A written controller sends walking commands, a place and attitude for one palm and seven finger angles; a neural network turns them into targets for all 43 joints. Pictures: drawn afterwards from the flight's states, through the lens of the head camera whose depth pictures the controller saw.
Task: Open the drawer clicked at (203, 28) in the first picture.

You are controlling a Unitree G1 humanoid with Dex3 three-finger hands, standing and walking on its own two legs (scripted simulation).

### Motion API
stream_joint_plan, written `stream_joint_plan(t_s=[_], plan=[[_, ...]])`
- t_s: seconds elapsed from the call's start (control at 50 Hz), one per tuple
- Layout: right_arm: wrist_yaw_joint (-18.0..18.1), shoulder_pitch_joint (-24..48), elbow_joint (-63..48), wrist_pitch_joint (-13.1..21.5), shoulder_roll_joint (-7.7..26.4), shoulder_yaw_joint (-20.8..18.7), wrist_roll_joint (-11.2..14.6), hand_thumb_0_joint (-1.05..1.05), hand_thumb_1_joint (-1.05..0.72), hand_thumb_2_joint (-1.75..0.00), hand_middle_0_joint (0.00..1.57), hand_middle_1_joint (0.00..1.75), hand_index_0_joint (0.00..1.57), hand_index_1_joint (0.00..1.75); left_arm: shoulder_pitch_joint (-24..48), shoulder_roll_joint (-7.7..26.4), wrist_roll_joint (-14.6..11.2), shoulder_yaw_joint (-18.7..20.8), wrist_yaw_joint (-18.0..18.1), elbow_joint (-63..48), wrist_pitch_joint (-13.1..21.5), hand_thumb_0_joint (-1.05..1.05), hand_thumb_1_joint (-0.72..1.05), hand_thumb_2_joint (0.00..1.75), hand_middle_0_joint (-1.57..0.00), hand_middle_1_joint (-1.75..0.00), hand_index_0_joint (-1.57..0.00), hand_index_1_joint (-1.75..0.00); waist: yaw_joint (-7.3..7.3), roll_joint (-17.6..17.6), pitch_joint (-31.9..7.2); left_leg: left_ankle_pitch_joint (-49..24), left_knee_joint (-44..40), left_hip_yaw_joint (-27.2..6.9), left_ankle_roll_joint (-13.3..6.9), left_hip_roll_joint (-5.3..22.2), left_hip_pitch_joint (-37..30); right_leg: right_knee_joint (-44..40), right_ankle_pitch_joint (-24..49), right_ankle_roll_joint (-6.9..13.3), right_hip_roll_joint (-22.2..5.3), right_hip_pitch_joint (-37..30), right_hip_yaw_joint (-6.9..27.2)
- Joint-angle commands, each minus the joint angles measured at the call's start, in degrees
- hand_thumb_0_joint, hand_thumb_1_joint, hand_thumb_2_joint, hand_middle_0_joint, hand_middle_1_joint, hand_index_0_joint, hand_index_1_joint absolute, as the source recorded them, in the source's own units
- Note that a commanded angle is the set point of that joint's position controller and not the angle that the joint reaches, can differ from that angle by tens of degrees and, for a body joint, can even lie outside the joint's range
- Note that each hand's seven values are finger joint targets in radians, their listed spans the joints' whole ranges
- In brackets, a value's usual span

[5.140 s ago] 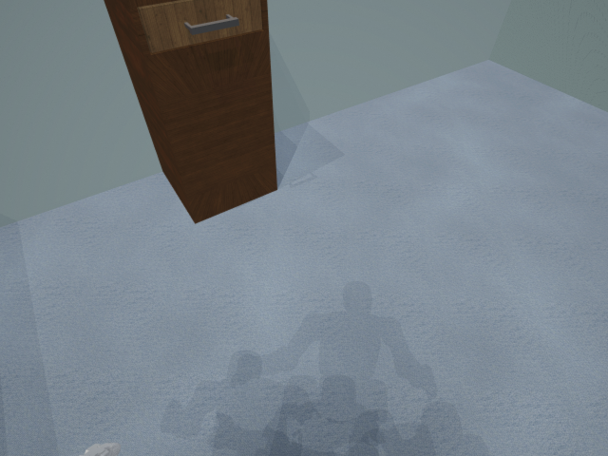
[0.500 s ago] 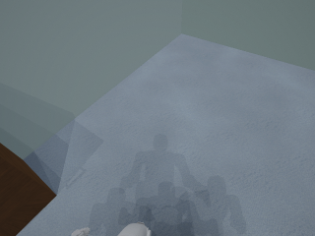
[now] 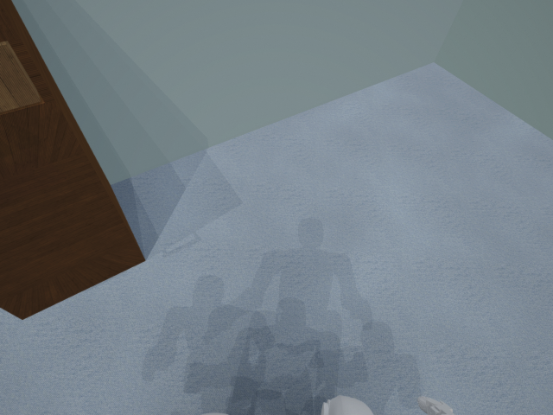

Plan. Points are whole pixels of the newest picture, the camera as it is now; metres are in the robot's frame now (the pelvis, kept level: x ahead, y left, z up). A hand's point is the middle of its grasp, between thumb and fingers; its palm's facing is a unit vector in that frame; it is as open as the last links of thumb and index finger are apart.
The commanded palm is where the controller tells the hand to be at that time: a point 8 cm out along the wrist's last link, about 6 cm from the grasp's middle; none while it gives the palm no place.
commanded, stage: turn to face it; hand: left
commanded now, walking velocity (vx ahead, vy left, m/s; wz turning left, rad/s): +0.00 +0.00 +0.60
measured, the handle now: out of the picture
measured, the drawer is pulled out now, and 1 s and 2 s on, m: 0.00 0.00 0.00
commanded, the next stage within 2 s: take the last steps up to it in 0.90 s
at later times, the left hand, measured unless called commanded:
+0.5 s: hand out of the picture +0.03 +0.17 -0.14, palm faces +0.29 -0.92 -0.28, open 7.4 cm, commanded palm none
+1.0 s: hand out of the picture -0.09 +0.21 -0.16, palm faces +0.50 -0.83 -0.25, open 7.4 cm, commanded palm none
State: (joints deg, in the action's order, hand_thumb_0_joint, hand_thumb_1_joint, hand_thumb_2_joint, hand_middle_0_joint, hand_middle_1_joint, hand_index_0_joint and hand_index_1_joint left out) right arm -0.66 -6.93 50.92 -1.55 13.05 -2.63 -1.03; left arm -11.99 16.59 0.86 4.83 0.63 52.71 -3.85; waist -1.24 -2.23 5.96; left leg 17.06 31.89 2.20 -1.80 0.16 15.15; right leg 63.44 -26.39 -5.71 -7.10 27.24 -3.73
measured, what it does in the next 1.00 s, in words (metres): steps on the spot, turning left: right foot, then left foot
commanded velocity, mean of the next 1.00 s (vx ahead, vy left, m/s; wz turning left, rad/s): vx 0.01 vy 0.00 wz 0.42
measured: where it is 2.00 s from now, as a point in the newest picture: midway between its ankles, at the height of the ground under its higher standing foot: outside the picture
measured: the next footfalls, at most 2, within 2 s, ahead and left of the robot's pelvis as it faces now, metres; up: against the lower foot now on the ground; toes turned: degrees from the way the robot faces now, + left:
right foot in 0.26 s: +0.06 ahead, -0.15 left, +0.00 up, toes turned +6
left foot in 0.68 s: -0.03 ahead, +0.11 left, +0.00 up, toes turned +29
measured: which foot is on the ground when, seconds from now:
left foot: down 0.00-0.26, up 0.28-0.66, down 0.68-1.00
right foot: up 0.00-0.24, down 0.26-0.68, up 0.70-1.00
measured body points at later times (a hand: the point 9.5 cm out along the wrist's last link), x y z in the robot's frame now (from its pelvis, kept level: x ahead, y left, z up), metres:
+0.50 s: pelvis -0.01 -0.04 +0.01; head +0.03 -0.06 +0.45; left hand +0.01 +0.22 -0.12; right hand +0.13 -0.28 -0.15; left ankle -0.07 +0.09 -0.65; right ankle +0.02 -0.15 -0.73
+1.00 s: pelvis -0.03 -0.01 +0.01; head -0.01 +0.01 +0.46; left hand -0.11 +0.25 -0.14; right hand +0.16 -0.17 -0.13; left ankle -0.06 +0.09 -0.73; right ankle +0.02 -0.14 -0.69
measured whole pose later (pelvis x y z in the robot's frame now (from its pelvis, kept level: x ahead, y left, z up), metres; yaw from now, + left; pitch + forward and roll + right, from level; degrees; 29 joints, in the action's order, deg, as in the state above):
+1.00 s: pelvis -0.03 -0.01 +0.01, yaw +28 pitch -1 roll +0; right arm 0.0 -9.3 54.4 -1.6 10.5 -1.6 -1.2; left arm -12.7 13.5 0.8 3.4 0.9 55.1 -3.4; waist -0.6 -0.5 3.5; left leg 12.1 26.0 1.6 -2.2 -0.9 13.3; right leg 51.2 -25.1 -4.6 -4.6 22.1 -2.7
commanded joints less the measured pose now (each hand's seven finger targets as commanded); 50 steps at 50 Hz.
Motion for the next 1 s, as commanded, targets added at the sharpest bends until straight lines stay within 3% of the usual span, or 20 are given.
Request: stream_joint_plan(t_s=[0.0,0.1,0.16,0.2,0.22,0.24,0.26,0.28,0.3,0.32,0.36,0.54,0.6,0.62,0.64,0.66,0.68,0.72,0.78,0.98], plan=[[0.93,-2.36,-2.89,1.03,12.16,-3.57,-0.02,0.00,-0.90,-0.90,0.20,0.30,0.20,0.30,2.44,3.38,-0.12,0.47,-0.05,-6.33,1.91,0.00,0.90,0.90,-0.20,-0.30,-0.20,-0.30,2.64,9.89,-8.26,-31.07,-11.01,-13.88,-7.43,12.74,-9.07,-3.52,2.53,-0.59,1.00,2.85,2.33],[0.76,-3.42,-2.65,0.42,12.69,-4.20,-0.35,0.00,-0.90,-0.90,0.20,0.30,0.20,0.30,5.00,2.54,-0.40,0.07,0.27,-8.18,2.22,0.00,0.90,0.90,-0.20,-0.30,-0.20,-0.30,3.36,10.68,-8.16,-28.24,-9.96,-18.87,-8.12,12.45,-7.13,-13.90,0.88,-0.09,3.27,-1.63,2.63],[0.65,-1.65,-3.21,0.08,12.93,-4.52,-0.38,0.00,-0.90,-0.90,0.20,0.30,0.20,0.30,2.38,2.50,-0.67,-0.03,0.44,-8.04,2.66,0.00,0.90,0.90,-0.20,-0.30,-0.20,-0.30,2.06,12.15,-8.63,-27.84,-8.07,-21.38,-7.27,11.21,-3.38,-22.74,2.78,0.72,5.26,-8.51,1.91],[0.58,-0.37,-3.68,-0.09,12.20,-4.58,0.01,0.00,-0.90,-0.90,0.20,0.30,0.20,0.30,-1.45,3.26,-0.67,0.27,0.63,-7.29,3.26,0.00,0.90,0.90,-0.20,-0.30,-0.20,-0.30,-0.14,10.92,-9.52,-23.78,-4.20,-20.90,-4.79,8.63,1.52,-34.34,11.43,1.20,5.46,-17.21,1.33],[0.36,-1.05,-4.00,0.00,10.06,-4.40,0.41,0.00,-0.90,-0.90,0.20,0.30,0.20,0.30,-3.33,5.48,-0.31,0.74,0.92,-7.04,3.86,0.00,0.90,0.90,-0.20,-0.30,-0.20,-0.30,-0.99,5.29,-10.37,-16.07,0.82,-18.91,-1.83,5.40,7.00,-42.11,15.17,2.28,1.14,-24.33,5.09],[0.00,-2.79,-5.05,0.07,5.96,-3.71,0.84,0.00,-0.90,-0.90,0.20,0.30,0.20,0.30,-4.09,11.25,0.73,1.84,1.54,-7.30,4.52,0.00,0.90,0.90,-0.20,-0.30,-0.20,-0.30,-1.03,-11.68,-11.11,4.20,14.10,-8.29,3.20,-2.95,18.15,-47.13,20.97,7.85,-14.85,-31.46,20.96],[0.12,-2.32,-5.75,-0.13,7.04,-4.08,0.17,0.00,-0.90,-0.90,0.20,0.30,0.20,0.30,-3.71,12.57,0.48,1.41,1.41,-7.97,3.97,0.00,0.90,0.90,-0.20,-0.30,-0.20,-0.30,-1.09,-11.56,-10.47,17.77,26.19,-6.08,4.03,-3.23,18.64,-46.97,25.00,13.70,-22.67,-24.61,22.96],[0.02,-1.09,-4.97,-0.89,7.82,-4.30,-0.20,0.00,-0.90,-0.90,0.20,0.30,0.20,0.30,-1.71,10.17,0.28,1.44,1.61,-8.25,4.10,0.00,0.90,0.90,-0.20,-0.30,-0.20,-0.30,-0.90,-12.68,-8.42,16.21,33.33,-8.14,3.73,-1.01,17.65,-48.05,20.62,14.23,-20.12,-18.38,21.94],[-0.37,-1.16,-4.06,-1.27,7.78,-4.45,-0.19,0.00,-0.90,-0.90,0.20,0.30,0.20,0.30,1.24,8.53,0.27,0.81,1.49,-8.77,4.01,0.00,0.90,0.90,-0.20,-0.30,-0.20,-0.30,0.68,-9.69,-4.98,12.02,37.99,-7.19,4.04,-0.04,18.08,-48.07,17.82,13.60,-16.93,-15.24,17.98],[-0.78,-2.52,-2.74,-1.49,7.52,-4.25,-0.35,0.00,-0.90,-0.90,0.20,0.30,0.20,0.30,3.97,6.40,0.24,0.10,1.34,-9.05,4.10,0.00,0.90,0.90,-0.20,-0.30,-0.20,-0.30,2.32,-6.40,-3.82,7.69,40.00,-6.20,4.68,0.77,18.28,-46.63,19.56,12.43,-13.53,-15.11,11.99],[-1.29,-4.22,-1.74,-1.67,6.33,-3.76,-0.19,0.00,-0.90,-0.90,0.20,0.30,0.20,0.30,4.68,4.98,0.48,-0.31,1.46,-9.35,4.38,0.00,0.90,0.90,-0.20,-0.30,-0.20,-0.30,2.90,-8.05,-4.38,5.07,38.58,-3.87,5.72,1.41,17.28,-44.85,25.54,11.27,-11.31,-16.52,5.39],[-1.11,1.96,-2.93,-0.91,4.34,-1.96,0.61,0.00,-0.90,-0.90,0.20,0.30,0.20,0.30,-3.63,8.81,1.06,1.02,1.26,-4.64,3.76,0.00,0.90,0.90,-0.20,-0.30,-0.20,-0.30,-1.57,-10.89,-7.62,9.98,13.22,2.74,5.35,1.20,8.81,-39.45,38.62,12.83,-14.14,-23.20,0.47],[-0.66,-2.72,-1.62,-0.14,5.36,-1.90,0.44,0.00,-0.90,-0.90,0.20,0.30,0.20,0.30,-2.84,9.18,0.50,1.30,1.06,-3.74,3.29,0.00,0.90,0.90,-0.20,-0.30,-0.20,-0.30,1.03,-9.76,-9.55,-0.43,-1.57,4.67,4.30,0.33,-1.41,-33.08,36.89,9.02,-12.55,-19.83,-3.12],[-0.67,-5.60,-0.78,0.33,7.67,-2.48,0.26,0.00,-0.90,-0.90,0.20,0.30,0.20,0.30,-2.44,8.05,0.00,1.17,0.84,-3.86,2.95,0.00,0.90,0.90,-0.20,-0.30,-0.20,-0.30,3.00,-3.71,-10.80,-8.26,-8.41,2.66,3.35,2.36,-9.43,-26.97,30.71,6.25,-10.88,-14.18,-5.36],[-0.54,-7.56,-1.00,0.72,13.65,-3.81,-0.15,0.00,-0.90,-0.90,0.20,0.30,0.20,0.30,-3.26,4.37,-0.30,0.59,0.53,-5.13,2.49,0.00,0.90,0.90,-0.20,-0.30,-0.20,-0.30,3.89,13.43,-12.04,-21.50,-11.16,-14.60,-1.73,15.50,-17.82,-15.53,7.95,2.06,-3.79,-0.36,-7.78],[-0.19,-10.82,-0.42,0.41,17.35,-4.43,-0.01,0.00,-0.90,-0.90,0.20,0.30,0.20,0.30,-0.31,1.79,0.03,-0.65,0.52,-7.24,2.25,0.00,0.90,0.90,-0.20,-0.30,-0.20,-0.30,5.68,20.06,-11.00,-34.43,-12.63,-22.23,-8.66,24.56,-15.10,-6.41,-12.80,0.88,-0.60,4.79,-4.35],[0.60,-11.47,1.01,0.63,15.44,-4.17,-0.23,0.00,-0.90,-0.90,0.20,0.30,0.20,0.30,2.89,2.51,0.33,-0.53,1.11,-6.66,1.57,0.00,0.90,0.90,-0.20,-0.30,-0.20,-0.30,6.54,17.43,-10.19,-28.37,-13.55,-21.48,-9.60,23.13,-10.64,-1.19,-10.96,1.52,-0.72,4.13,0.60],[1.35,-4.05,-0.58,0.47,12.07,-3.07,-0.30,0.00,-0.90,-0.90,0.20,0.30,0.20,0.30,2.66,2.77,0.04,0.07,0.49,-4.24,1.44,0.00,0.90,0.90,-0.20,-0.30,-0.20,-0.30,3.47,14.42,-4.83,-18.51,-14.84,-16.29,-8.19,17.73,-4.28,2.07,-2.32,1.74,-1.05,4.51,2.60],[1.49,-1.55,-1.08,1.25,9.74,-2.07,-0.04,0.00,-0.90,-0.90,0.20,0.30,0.20,0.30,-1.73,2.25,0.19,-0.15,-0.03,-1.39,1.60,0.00,0.90,0.90,-0.20,-0.30,-0.20,-0.30,1.42,10.91,-6.03,-21.89,-14.67,-10.73,-6.50,13.67,-5.19,-0.30,3.16,1.15,0.03,1.45,1.60],[1.60,-4.45,1.40,0.70,8.89,-2.33,-0.39,0.00,-0.90,-0.90,0.20,0.30,0.20,0.30,-0.50,-0.34,-0.26,-1.21,0.68,-1.58,2.19,0.00,0.90,0.90,-0.20,-0.30,-0.20,-0.30,2.59,11.36,-7.78,-24.53,-12.83,-15.46,-8.40,14.08,-7.47,-19.29,0.54,1.84,3.48,-5.87,1.20]])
